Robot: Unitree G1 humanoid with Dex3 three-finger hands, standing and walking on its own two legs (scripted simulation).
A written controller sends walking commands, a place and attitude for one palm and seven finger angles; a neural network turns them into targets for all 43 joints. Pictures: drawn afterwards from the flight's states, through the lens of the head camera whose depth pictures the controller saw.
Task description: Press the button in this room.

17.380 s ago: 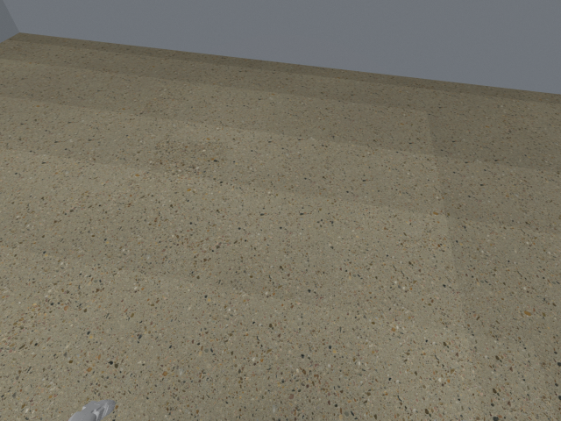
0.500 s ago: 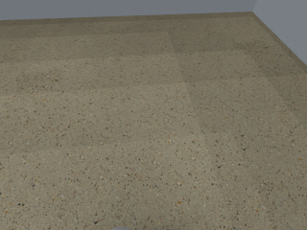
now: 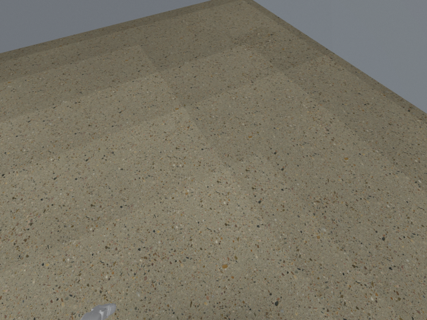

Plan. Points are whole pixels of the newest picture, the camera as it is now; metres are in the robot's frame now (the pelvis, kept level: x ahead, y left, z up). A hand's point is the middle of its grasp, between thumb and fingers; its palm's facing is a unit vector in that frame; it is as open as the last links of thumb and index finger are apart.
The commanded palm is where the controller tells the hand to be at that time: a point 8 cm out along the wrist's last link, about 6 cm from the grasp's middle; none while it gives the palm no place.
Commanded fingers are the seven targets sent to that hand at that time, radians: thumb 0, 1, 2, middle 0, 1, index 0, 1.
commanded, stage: turn or walk to find it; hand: left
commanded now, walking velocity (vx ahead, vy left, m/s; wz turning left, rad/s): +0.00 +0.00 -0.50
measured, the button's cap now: out of the picture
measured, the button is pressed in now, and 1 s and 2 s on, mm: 0 0 0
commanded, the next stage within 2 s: none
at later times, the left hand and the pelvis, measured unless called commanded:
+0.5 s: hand out of the picture +0.08 +0.18 -0.16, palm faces -0.13 -0.96 -0.23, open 7.4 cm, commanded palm none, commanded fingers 0.00 0.90 0.90 -0.20 -0.30 -0.20 -0.30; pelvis +0.00 -0.01 +0.01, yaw -12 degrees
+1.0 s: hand (141, 298) +0.18 +0.17 -0.16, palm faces -0.46 -0.86 -0.21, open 7.4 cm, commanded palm none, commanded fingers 0.00 0.90 0.90 -0.20 -0.30 -0.20 -0.30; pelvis +0.00 +0.03 +0.01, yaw -29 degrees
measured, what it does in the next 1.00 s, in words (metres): steps on the spot, turning right: right foot, then left foot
